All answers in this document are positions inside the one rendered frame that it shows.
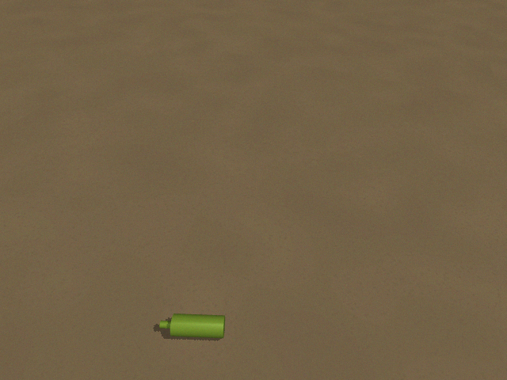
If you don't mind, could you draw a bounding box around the bottle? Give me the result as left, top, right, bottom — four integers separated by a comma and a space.
159, 313, 225, 338

